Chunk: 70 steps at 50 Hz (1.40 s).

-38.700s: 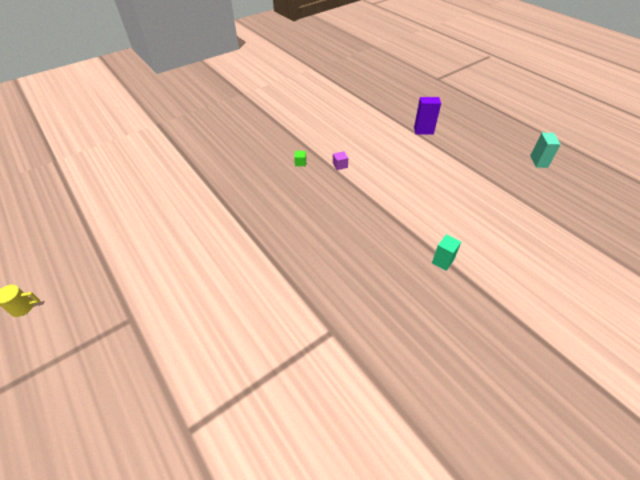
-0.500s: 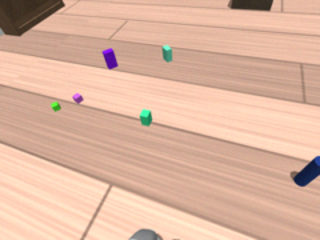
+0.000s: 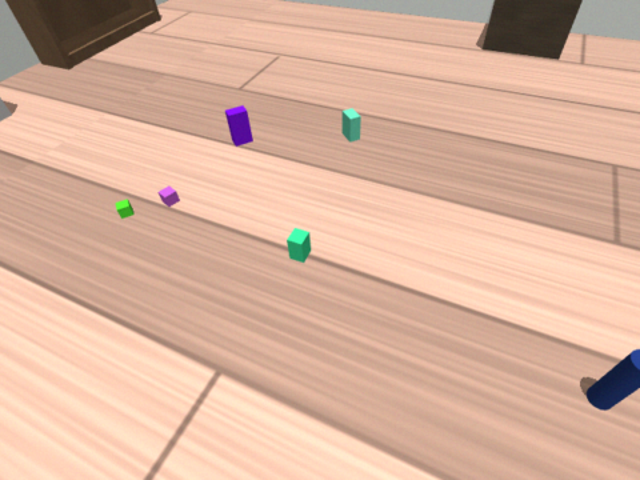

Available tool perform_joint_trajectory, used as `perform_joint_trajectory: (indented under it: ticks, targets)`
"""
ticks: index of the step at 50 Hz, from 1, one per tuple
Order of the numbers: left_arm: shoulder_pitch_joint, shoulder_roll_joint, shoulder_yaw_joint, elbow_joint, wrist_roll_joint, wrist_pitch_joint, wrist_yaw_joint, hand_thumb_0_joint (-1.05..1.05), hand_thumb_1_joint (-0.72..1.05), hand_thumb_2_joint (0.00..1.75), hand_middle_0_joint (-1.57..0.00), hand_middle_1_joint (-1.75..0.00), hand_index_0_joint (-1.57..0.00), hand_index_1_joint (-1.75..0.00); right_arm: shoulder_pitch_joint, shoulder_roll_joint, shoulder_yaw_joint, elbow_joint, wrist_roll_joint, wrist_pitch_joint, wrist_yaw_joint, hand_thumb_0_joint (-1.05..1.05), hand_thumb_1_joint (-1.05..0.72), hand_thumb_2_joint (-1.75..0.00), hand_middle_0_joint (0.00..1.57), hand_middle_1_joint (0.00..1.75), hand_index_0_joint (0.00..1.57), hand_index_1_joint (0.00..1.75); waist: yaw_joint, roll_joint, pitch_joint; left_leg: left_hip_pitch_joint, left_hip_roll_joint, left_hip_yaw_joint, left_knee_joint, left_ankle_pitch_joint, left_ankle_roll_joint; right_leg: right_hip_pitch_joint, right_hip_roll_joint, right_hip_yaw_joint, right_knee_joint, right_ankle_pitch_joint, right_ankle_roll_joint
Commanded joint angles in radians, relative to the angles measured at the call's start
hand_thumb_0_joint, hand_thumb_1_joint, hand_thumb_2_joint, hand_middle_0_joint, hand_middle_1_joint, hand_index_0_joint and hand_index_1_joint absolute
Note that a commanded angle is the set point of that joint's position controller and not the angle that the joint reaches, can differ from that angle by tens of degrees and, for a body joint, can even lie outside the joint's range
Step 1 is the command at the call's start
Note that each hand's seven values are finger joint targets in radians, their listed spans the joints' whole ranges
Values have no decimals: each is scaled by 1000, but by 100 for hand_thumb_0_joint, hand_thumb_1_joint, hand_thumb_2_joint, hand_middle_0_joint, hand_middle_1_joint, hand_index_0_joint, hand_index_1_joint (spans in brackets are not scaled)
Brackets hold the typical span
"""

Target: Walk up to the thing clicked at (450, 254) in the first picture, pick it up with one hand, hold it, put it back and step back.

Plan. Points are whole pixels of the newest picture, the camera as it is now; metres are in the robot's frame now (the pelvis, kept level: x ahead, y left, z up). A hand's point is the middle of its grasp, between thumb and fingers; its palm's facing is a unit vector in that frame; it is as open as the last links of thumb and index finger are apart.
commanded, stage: step back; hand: left
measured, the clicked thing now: (299, 245) +1.08 +0.19 -0.70
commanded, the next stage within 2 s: stand in 0.46 s
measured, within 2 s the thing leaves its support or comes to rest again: neither
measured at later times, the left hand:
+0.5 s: hand out of the picture +0.11 +0.31 -0.14, palm faces +0.03 -0.93 -0.37, open 7.4 cm
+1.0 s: hand out of the picture +0.10 +0.29 -0.13, palm faces -0.03 -0.94 -0.34, open 7.4 cm
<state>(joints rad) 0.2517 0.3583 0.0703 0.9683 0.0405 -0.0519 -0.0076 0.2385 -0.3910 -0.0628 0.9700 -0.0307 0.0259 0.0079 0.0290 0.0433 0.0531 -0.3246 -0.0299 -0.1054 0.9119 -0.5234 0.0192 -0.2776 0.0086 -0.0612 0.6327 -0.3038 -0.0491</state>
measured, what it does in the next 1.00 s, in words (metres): steps on the spot: left foot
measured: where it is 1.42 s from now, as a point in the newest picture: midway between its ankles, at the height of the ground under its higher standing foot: outside the picture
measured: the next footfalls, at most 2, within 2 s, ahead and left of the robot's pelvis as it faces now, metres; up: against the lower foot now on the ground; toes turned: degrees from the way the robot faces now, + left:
left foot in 0.22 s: +0.11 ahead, +0.17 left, +0.00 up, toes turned +1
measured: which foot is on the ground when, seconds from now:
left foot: up 0.00-0.20, down 0.22-1.00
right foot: down 0.00-1.00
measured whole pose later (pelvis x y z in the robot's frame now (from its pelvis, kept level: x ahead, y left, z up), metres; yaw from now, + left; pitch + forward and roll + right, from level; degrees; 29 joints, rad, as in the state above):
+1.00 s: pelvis +0.03 +0.03 +0.02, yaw +0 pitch -3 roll +0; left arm 0.11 0.35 0.00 1.15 0.01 -0.02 -0.01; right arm 0.10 -0.35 -0.02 1.16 -0.01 -0.01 0.01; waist -0.01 0.00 0.06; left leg -0.16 0.03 0.01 0.33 -0.13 -0.02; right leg -0.10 -0.02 -0.01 0.35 -0.20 0.02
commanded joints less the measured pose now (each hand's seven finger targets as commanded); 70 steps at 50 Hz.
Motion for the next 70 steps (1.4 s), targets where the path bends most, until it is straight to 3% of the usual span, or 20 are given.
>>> perform_joint_trajectory:
  ticks: [1, 7, 9, 11, 12, 13, 14, 15, 16, 17, 19, 21, 23, 25, 30, 33, 42, 50, 60, 70]
  targets:
    - [-55, 293, 65, -81, -12, -42, 33, 0, 90, 90, -20, -30, -20, -30, 12, -178, -39, -59, 6, -33, -5, 0, -90, -90, 20, 30, 20, 30, -17, -92, 37, -160, 57, -67, 52, 80, -7, 45, -291, 363, -337, -31, -133]
    - [-83, 283, 50, -78, -14, -30, 33, 0, 90, 90, -20, -30, -20, -30, -22, -144, -28, -56, 5, -27, 1, 0, -90, -90, 20, 30, 20, 30, -14, -196, -13, 0, 58, 76, -196, 106, -21, 3, -257, 188, -222, 317, -114]
    - [-108, 278, 41, -77, -24, -16, 33, 0, 90, 90, -20, -30, -20, -30, -4, -134, -27, -38, 8, -33, -5, 0, -90, -90, 20, 30, 20, 30, -33, -204, -58, 99, 42, 134, -334, 233, -16, -1, -233, 141, -117, 439, -90]
    - [-103, 240, 28, -84, -30, 0, 33, 0, 90, 90, -20, -30, -20, -30, 13, -157, -37, -16, 5, -41, -15, 0, -90, -90, 20, 30, 20, 30, -41, -131, -85, 166, 47, 91, -441, 439, 12, -4, -193, 114, -1, 445, -30]
    - [-72, 217, 20, -83, -36, 5, 34, 0, 90, 90, -20, -30, -20, -30, -20, -192, -41, -25, 0, -45, -20, 0, -90, -90, 20, 30, 20, 30, -20, -50, -116, 193, 141, -20, -435, 575, 49, -25, -140, 83, 58, 385, 1]
    - [-62, 193, 11, -80, -47, 14, 32, 0, 90, 90, -20, -30, -20, -30, -69, -236, -43, -46, 2, -50, -24, 0, -90, -90, 20, 30, 20, 30, -5, 38, -141, 152, 267, -185, -480, 589, 121, -32, -55, 51, 121, 189, 40]
    - [-66, 211, 19, -54, -52, 26, 36, 0, 90, 90, -20, -30, -20, -30, -123, -273, -41, -56, 13, -47, -21, 0, -90, -90, 20, 30, 20, 30, -1, 81, -127, 37, 320, -211, -496, 492, 198, 41, -21, 28, 120, -110, 35]
    - [-62, 218, 16, -35, -48, 28, 36, 0, 90, 90, -20, -30, -20, -30, -164, -257, -39, -51, 12, -44, -19, 0, -90, -90, 20, 30, 20, 30, 10, 86, -105, -8, 317, -200, -503, 442, 198, 85, -29, 37, 91, -152, 29]
    - [-69, 210, 12, -23, -43, 25, 33, 0, 90, 90, -20, -30, -20, -30, -169, -239, -31, -40, 12, -40, -18, 0, -90, -90, 20, 30, 20, 30, 14, 75, -97, -18, 282, -147, -493, 438, 159, 104, -32, 46, 9, -111, 23]
    - [-62, 214, 12, -15, -39, 21, 31, 0, 90, 90, -20, -30, -20, -30, -186, -221, -24, -41, 12, -37, -19, 0, -90, -90, 20, 30, 20, 30, 19, 76, -90, -14, 244, -98, -482, 415, 120, 103, -45, 54, -24, -32, 17]
    - [-23, 239, 19, 8, -37, 8, 33, 0, 90, 90, -20, -30, -20, -30, -204, -190, -11, -34, 21, -39, -21, 0, -90, -90, 20, 30, 20, 30, 26, 56, -114, 15, 189, -39, -385, 517, 58, 141, -96, 115, -91, 186, 6]
    - [-83, 273, 25, 3, -37, 4, 33, 0, 90, 90, -20, -30, -20, -30, -170, -167, -6, -9, 23, -37, -19, 0, -90, -90, 20, 30, 20, 30, -10, 3, -142, 79, 152, 0, -375, 515, 33, 104, -153, 198, -119, 245, -19]
    - [-138, 204, -16, 28, -40, 14, 23, 0, 90, 90, -20, -30, -20, -30, -155, -182, 3, 21, 23, -51, -14, 0, -90, -90, 20, 30, 20, 30, -33, 13, -108, 142, 170, -40, -481, 471, 40, 60, -112, 147, -144, 182, 8]
    - [-142, 190, -26, 37, -42, 17, 18, 0, 90, 90, -20, -30, -20, -30, -194, -204, 1, 33, 18, -64, -9, 0, -90, -90, 20, 30, 20, 30, -13, 31, -77, 102, 203, -78, -543, 421, 46, 96, -91, 122, -172, 118, 27]
    - [-170, 212, -29, 73, -37, 7, 13, 0, 90, 90, -20, -30, -20, -30, -212, -168, 12, 58, 24, -70, -6, 0, -90, -90, 20, 30, 20, 30, -23, -32, -94, 197, 169, -8, -536, 567, 14, 140, -130, 139, -254, 270, 26]
    - [-185, 212, -30, 86, -38, 4, 14, 0, 90, 90, -20, -30, -20, -30, -219, -164, 12, 70, 27, -72, -6, 0, -90, -90, 20, 30, 20, 30, -27, -38, -112, 243, 169, 7, -553, 580, 12, 143, -133, 137, -285, 282, 34]
    - [-198, 215, -30, 117, -32, 11, 10, 0, 90, 90, -20, -30, -20, -30, -216, -162, 12, 104, 21, -61, 0, 0, -90, -90, 20, 30, 20, 30, -31, -25, -36, 177, 154, 9, -651, 295, -9, 111, -131, 145, -373, 50, 33]
    - [-204, 217, -29, 118, -33, 5, 11, 0, 90, 90, -20, -30, -20, -30, -209, -159, 18, 113, 22, -65, -3, 0, -90, -90, 20, 30, 20, 30, -32, -58, -70, 226, 159, 20, -628, 423, -11, 124, -143, 154, -377, 155, 34]
    - [-180, 217, -30, 122, -33, 17, 10, 0, 90, 90, -20, -30, -20, -30, -177, -171, 22, 125, 20, -58, -6, 0, -90, -90, 20, 30, 20, 30, -31, -46, -42, 178, 158, 12, -653, 323, -12, 113, -131, 143, -381, 68, 33]
    - [-180, 214, -32, 113, -36, 12, 12, 0, 90, 90, -20, -30, -20, -30, -167, -175, 26, 127, 22, -64, -10, 0, -90, -90, 20, 30, 20, 30, -37, -42, -112, 236, 171, 30, -610, 528, -7, 171, -145, 141, -359, 259, 36]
